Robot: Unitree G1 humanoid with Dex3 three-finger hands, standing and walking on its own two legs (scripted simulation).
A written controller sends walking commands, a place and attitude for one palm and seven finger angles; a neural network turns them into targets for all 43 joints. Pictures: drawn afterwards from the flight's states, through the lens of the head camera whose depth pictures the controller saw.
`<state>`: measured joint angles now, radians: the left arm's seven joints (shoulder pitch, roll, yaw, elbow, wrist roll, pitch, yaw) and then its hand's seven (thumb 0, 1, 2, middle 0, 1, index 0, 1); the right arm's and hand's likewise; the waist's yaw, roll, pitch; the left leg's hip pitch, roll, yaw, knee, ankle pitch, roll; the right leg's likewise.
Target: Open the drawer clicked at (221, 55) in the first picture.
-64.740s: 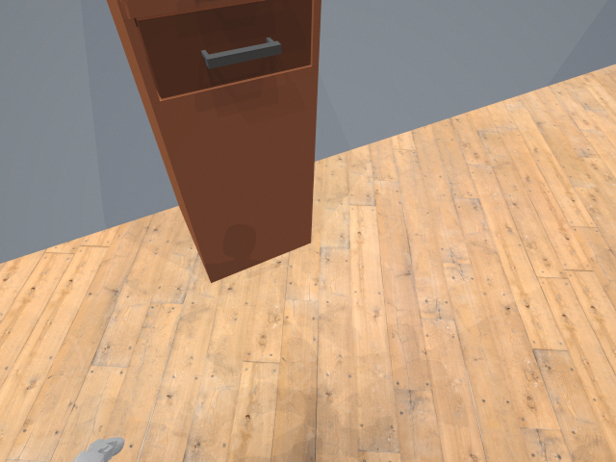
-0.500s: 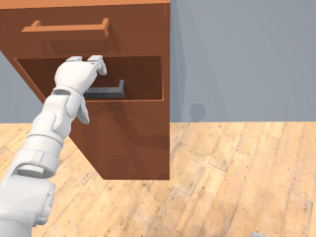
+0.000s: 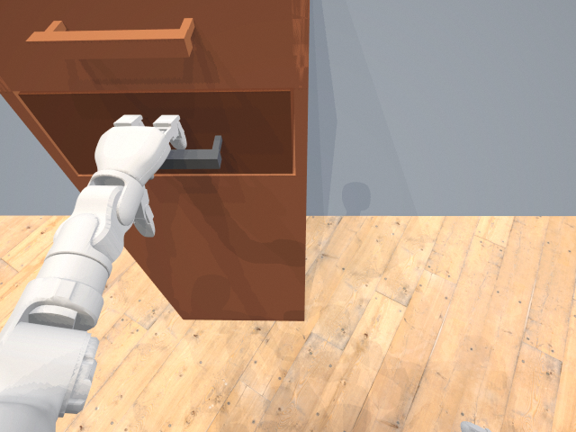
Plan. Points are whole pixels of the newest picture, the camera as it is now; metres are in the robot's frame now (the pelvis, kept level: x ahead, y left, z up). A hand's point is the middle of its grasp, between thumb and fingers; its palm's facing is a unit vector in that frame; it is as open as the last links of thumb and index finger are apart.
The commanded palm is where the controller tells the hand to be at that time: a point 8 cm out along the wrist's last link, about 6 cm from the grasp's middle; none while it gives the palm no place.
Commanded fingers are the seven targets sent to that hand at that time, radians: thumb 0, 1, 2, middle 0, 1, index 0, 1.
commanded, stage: lower the fingers behind the handle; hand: left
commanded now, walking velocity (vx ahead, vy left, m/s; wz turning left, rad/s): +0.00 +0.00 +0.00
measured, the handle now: (166, 150) +0.50 +0.21 +0.10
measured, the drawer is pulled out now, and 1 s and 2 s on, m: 0.00 0.00 0.01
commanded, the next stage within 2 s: close the thumb around the handle in 0.72 s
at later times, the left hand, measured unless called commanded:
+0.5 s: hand (155, 184) +0.44 +0.22 +0.08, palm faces +0.02 -0.01 -1.00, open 13.9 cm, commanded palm +0.42 +0.23 +0.13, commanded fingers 0.00 -0.50 0.30 -0.30 -1.20 -0.30 -1.20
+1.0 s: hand (156, 180) +0.45 +0.22 +0.08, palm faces -0.01 +0.00 -1.00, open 12.8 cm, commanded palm +0.43 +0.23 +0.13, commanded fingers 0.00 0.06 0.54 -0.34 -1.26 -0.34 -1.26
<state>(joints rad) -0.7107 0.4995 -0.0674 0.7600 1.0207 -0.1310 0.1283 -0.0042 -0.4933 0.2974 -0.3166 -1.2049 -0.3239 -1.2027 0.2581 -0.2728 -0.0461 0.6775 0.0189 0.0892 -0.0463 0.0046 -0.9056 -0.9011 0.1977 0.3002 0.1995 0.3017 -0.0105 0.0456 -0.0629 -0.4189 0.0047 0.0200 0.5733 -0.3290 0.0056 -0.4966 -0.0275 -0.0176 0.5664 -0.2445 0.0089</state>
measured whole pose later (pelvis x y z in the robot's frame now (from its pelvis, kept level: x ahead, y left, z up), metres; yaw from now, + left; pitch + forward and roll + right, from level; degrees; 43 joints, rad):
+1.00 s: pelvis +0.00 +0.00 +0.00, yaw +0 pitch +12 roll +0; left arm -0.75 0.47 -0.07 0.88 1.05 -0.08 0.20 0.00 -0.36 0.36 -0.35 -1.24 -0.35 -1.25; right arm 0.29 -0.26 -0.04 0.69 0.02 0.09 -0.04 0.00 -0.91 -0.90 0.20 0.30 0.20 0.30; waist -0.03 0.05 -0.08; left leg -0.47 0.00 0.03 0.61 -0.34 0.01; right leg -0.55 -0.03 -0.01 0.60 -0.26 0.01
